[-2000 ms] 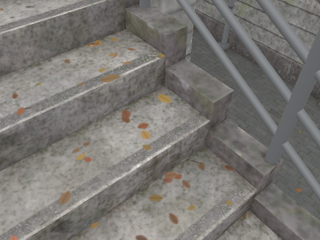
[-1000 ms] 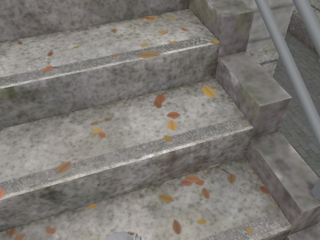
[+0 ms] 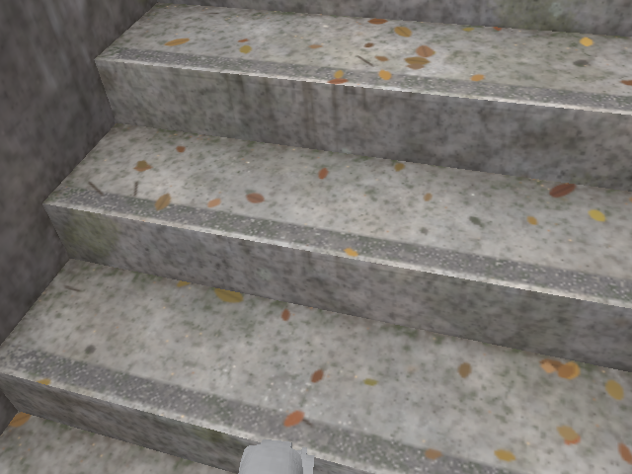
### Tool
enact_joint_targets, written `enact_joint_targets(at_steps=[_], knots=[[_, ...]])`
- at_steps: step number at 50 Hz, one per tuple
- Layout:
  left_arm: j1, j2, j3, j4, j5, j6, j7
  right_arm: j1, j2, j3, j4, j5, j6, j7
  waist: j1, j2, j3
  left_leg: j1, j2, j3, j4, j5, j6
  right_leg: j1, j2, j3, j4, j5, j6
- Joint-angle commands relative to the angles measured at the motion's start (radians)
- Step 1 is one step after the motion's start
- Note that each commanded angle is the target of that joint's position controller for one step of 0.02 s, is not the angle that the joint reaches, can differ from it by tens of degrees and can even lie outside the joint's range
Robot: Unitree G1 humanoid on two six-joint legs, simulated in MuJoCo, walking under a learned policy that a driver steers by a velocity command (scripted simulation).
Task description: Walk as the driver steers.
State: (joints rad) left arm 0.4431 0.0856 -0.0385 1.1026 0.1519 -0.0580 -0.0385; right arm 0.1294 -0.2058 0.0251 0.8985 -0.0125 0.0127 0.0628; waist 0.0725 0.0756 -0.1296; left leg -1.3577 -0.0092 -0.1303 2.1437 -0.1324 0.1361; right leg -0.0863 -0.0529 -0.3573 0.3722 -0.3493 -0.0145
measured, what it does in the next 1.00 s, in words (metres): climbs: left foot 0.16 m higher, then right foot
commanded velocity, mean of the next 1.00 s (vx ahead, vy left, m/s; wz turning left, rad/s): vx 0.04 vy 0.00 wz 0.12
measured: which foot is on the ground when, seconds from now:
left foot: up 0.00-0.18, down 0.20-0.76, up 0.78-1.00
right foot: down 0.00-0.22, up 0.24-0.66, down 0.68-1.00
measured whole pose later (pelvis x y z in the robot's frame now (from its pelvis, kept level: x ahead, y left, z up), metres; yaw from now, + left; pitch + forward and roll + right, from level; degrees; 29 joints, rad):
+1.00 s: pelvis +0.21 +0.03 +0.15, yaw +2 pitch +3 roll +1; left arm 0.14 0.24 0.05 0.78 0.01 -0.07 0.00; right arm -0.01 -0.24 -0.08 0.69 -0.01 -0.09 -0.03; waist 0.03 -0.01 -0.02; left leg -0.37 -0.04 0.05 0.63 -0.32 0.01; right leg -0.38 0.05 0.11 0.63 -0.30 -0.03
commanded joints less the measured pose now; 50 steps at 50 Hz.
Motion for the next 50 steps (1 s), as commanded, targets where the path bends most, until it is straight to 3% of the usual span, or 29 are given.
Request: enact_joint_targets(at_steps=[1,4,5,7,8,9,10,11,12,13,14,16,17,19,22,24,26,27,28,29,30,32,34,35,37,41,44,47,50], knots=[[0.088,0.103,0.014,0.029,0.021,-0.018,0.024,-0.186,0.06,0.044,-0.151,-0.004,0.01,-0.003,0.007,-0.134,0.128,-0.456,0.036,0.001,0.064,-0.132,0.049,0.389,-0.306,0.214,-0.108,0.735,-0.22],[0.021,0.1,0.009,-0.006,-0.007,-0.039,0.01,-0.261,-0.003,0.035,-0.197,-0.011,0.024,-0.014,-0.056,-0.13,0.1,-0.18,0.125,0.114,-0.356,0.005,0.05,0.2,-0.247,0.108,-0.202,0.627,-0.192],[-0.065,0.129,0.018,-0.059,-0.05,-0.044,0.008,-0.287,-0.001,0.04,-0.205,-0.031,0.05,0.009,-0.087,-0.133,0.085,0.056,0.135,0.227,-0.537,-0.062,0.039,0.046,-0.225,0.031,-0.261,0.642,-0.206],[-0.055,0.223,0.046,-0.095,-0.087,-0.068,0.015,-0.337,0.0,0.042,-0.226,-0.017,0.076,0.036,-0.101,-0.173,0.078,0.296,0.054,0.344,-0.674,-0.369,-0.003,0.011,-0.281,0.003,-0.241,1.108,-0.223],[-0.045,0.29,0.068,-0.111,-0.078,-0.084,0.031,-0.218,0.035,0.047,-0.214,0.001,0.057,0.039,-0.134,-0.235,0.083,0.352,0.016,0.316,-0.724,-0.286,-0.022,0.116,-0.327,0.01,-0.139,1.532,-0.206],[-0.121,0.368,0.097,-0.155,-0.067,-0.093,0.037,-0.122,0.021,0.03,-0.208,0.025,0.03,0.03,-0.176,-0.286,0.063,0.442,-0.051,0.318,-0.918,-0.238,-0.036,0.197,-0.316,0.013,-0.057,1.669,-0.188],[-0.131,0.369,0.101,-0.157,-0.073,-0.089,0.036,-0.021,-0.032,0.002,-0.172,0.043,-0.004,0.005,-0.204,-0.269,0.054,0.632,-0.111,0.329,-1.086,-0.117,-0.002,0.139,-0.279,0.017,0.061,1.677,-0.158],[-0.105,0.297,0.094,-0.192,-0.055,-0.099,0.024,0.153,-0.13,-0.037,-0.132,0.031,-0.029,-0.045,-0.215,-0.122,-0.135,1.088,-0.046,0.054,-1.11,0.418,0.117,-0.156,-0.181,0.041,0.433,1.288,-0.074],[-0.102,0.174,0.063,-0.288,-0.04,-0.111,-0.006,0.288,-0.247,-0.074,-0.142,-0.025,-0.038,-0.073,-0.225,0.132,-0.385,1.511,0.123,-0.442,-1.476,0.407,0.301,-0.552,0.038,0.183,0.676,0.116,-0.005],[-0.194,0.203,0.077,-0.319,-0.135,-0.076,-0.036,0.358,-0.328,-0.116,-0.124,-0.065,-0.045,-0.065,-0.282,0.069,-0.381,1.419,0.28,-0.767,-1.712,0.119,0.299,-0.643,0.094,0.466,1.136,0.046,-0.026],[-0.281,0.207,0.103,-0.327,-0.17,-0.056,-0.032,0.272,-0.312,-0.121,-0.113,-0.055,-0.07,-0.061,-0.283,-0.008,-0.209,1.172,0.26,-0.718,-1.761,-0.042,0.249,-0.709,0.101,0.564,1.366,0.129,-0.031],[-0.228,0.157,0.09,-0.299,-0.132,-0.06,-0.006,0.053,-0.161,-0.087,-0.073,0.032,-0.102,-0.058,-0.117,0.001,-0.057,0.824,0.141,-0.535,-1.755,-0.337,0.185,-0.736,0.077,0.586,1.586,0.233,-0.068],[-0.185,0.088,0.058,-0.276,-0.109,-0.06,0.001,-0.055,-0.068,-0.055,-0.068,0.026,-0.096,-0.04,-0.044,-0.039,-0.033,0.706,0.098,-0.454,-1.75,-0.362,0.172,-0.737,0.067,0.587,1.591,0.247,-0.113],[-0.207,0.126,0.06,-0.271,-0.087,-0.019,0.006,-0.09,0.019,-0.021,-0.044,-0.013,-0.103,-0.028,0.004,-0.205,-0.023,0.676,0.071,-0.317,-1.771,-0.221,0.123,-0.754,0.024,0.548,1.416,0.273,-0.127],[-0.349,0.203,0.075,-0.281,-0.119,0.003,0.021,-0.125,-0.066,-0.056,-0.104,-0.035,-0.125,-0.041,-0.015,-0.105,-0.051,0.722,0.083,-0.131,-1.782,-0.079,0.051,-0.72,-0.023,0.485,1.239,0.154,-0.004],[-0.28,0.209,0.076,-0.223,-0.12,0.011,0.001,-0.132,-0.099,-0.07,-0.143,-0.036,-0.144,-0.035,-0.023,-0.007,-0.056,0.614,0.051,-0.024,-1.811,0.11,0.025,-0.536,0.022,0.405,1.365,0.142,0.046],[-0.243,0.234,0.086,-0.189,-0.103,0.01,-0.021,-0.141,-0.117,-0.078,-0.171,-0.016,-0.146,-0.024,-0.03,-0.044,-0.03,0.682,0.078,-0.029,-1.797,0.039,0.031,-0.531,0.017,0.437,1.337,0.139,0.094],[-0.28,0.12,0.07,-0.248,-0.164,0.044,0.068,0.028,-0.104,-0.084,-0.082,-0.005,-0.118,-0.095,-0.039,-0.24,-0.004,0.799,0.163,-0.119,-1.812,-0.121,0.096,-0.599,-0.002,0.361,1.119,0.219,0.082],[-0.314,0.096,0.052,-0.245,-0.176,0.063,0.099,0.081,-0.082,-0.073,-0.067,0.0,-0.103,-0.123,-0.079,-0.2,0.035,0.85,0.171,-0.15,-1.841,-0.176,0.105,-0.594,-0.02,0.362,0.995,0.188,0.084],[-0.246,0.231,0.083,-0.199,-0.094,0.047,0.027,-0.112,-0.057,-0.057,-0.154,0.021,-0.15,-0.035,-0.036,0.142,0.06,0.869,0.126,-0.086,-1.791,-0.205,0.028,-0.536,-0.06,0.469,0.978,0.107,0.148],[-0.185,0.226,0.09,-0.177,-0.078,0.052,-0.013,-0.263,-0.014,-0.038,-0.194,0.026,-0.16,0.006,0.023,0.059,0.034,0.781,0.094,0.002,-1.772,-0.175,-0.032,-0.354,-0.063,0.422,0.794,0.139,0.156],[-0.28,0.173,0.074,-0.207,-0.083,0.055,-0.052,-0.171,-0.038,-0.04,-0.131,0.028,-0.151,0.023,-0.063,0.015,0.061,0.88,0.156,-0.069,-1.734,-0.19,0.0,-0.302,-0.041,0.37,0.47,0.013,0.164],[-0.349,0.165,0.062,-0.269,-0.133,0.019,-0.036,-0.063,-0.124,-0.074,-0.081,0.045,-0.117,0.016,-0.107,-0.021,0.036,1.068,0.205,-0.152,-1.687,-0.299,0.034,-0.323,-0.011,0.328,0.178,0.055,0.122],[-0.403,0.212,0.069,-0.319,-0.126,-0.008,-0.002,0.0,-0.151,-0.097,-0.086,0.02,-0.113,-0.003,-0.148,-0.015,0.011,1.139,0.211,-0.171,-1.687,-0.228,0.036,-0.354,-0.001,0.363,0.209,0.164,0.035],[-0.482,0.272,0.086,-0.369,-0.163,-0.057,0.019,-0.114,-0.122,-0.099,-0.165,-0.023,-0.137,-0.052,-0.172,-0.197,0.003,1.144,0.081,0.083,-1.6,-0.168,-0.029,-0.444,-0.039,0.528,0.115,0.176,-0.173],[-0.281,0.27,0.107,-0.335,-0.128,-0.058,0.02,-0.251,-0.094,-0.125,-0.216,-0.001,-0.12,-0.092,-0.047,-0.203,0.026,0.813,-0.03,0.186,-1.392,-0.168,-0.122,-0.126,-0.196,0.805,0.057,0.462,-0.317],[-0.284,0.28,0.116,-0.362,-0.132,-0.053,0.034,-0.239,-0.046,-0.103,-0.266,-0.021,-0.121,-0.1,-0.034,-0.216,-0.017,0.76,-0.031,0.146,-1.25,-0.35,-0.146,-0.045,-0.171,0.765,0.116,0.619,-0.3],[-0.299,0.293,0.121,-0.377,-0.151,-0.032,0.052,-0.186,-0.05,-0.103,-0.276,-0.01,-0.12,-0.106,-0.05,-0.155,0.016,0.829,-0.021,0.171,-1.445,-0.341,-0.147,-0.075,-0.135,0.747,0.125,0.5,-0.261],[-0.375,0.313,0.126,-0.409,-0.134,0.005,0.039,-0.076,-0.062,-0.105,-0.261,0.012,-0.119,-0.084,-0.105,-0.192,-0.01,1.095,-0.054,0.207,-1.658,-0.023,-0.093,-0.18,-0.101,0.769,0.097,0.541,-0.247]])
Velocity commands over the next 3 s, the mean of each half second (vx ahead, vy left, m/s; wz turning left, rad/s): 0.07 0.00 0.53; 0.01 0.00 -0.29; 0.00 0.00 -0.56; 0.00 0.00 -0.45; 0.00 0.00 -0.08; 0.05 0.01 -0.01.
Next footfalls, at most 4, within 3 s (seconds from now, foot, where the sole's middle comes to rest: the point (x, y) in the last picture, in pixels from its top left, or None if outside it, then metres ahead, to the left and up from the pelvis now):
0.20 left None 0.29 0.15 -0.61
0.68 right None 0.27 -0.08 -0.61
1.02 left None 0.25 0.12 -0.61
1.48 right None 0.23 -0.14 -0.61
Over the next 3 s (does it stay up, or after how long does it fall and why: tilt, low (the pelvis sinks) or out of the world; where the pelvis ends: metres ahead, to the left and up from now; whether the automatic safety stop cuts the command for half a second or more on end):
stays up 0.24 0.02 0.17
